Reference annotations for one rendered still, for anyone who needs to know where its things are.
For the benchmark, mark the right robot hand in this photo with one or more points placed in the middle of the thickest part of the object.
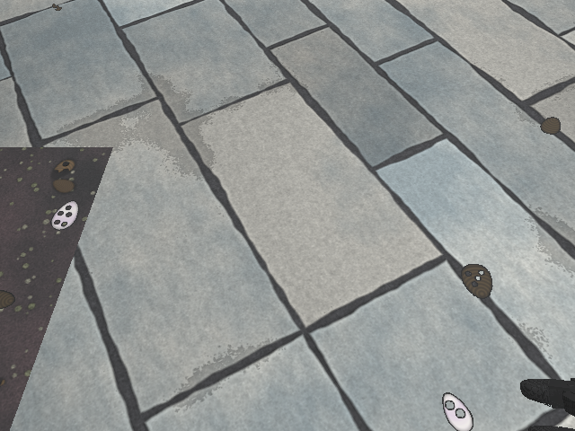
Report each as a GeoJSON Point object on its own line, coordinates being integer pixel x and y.
{"type": "Point", "coordinates": [558, 393]}

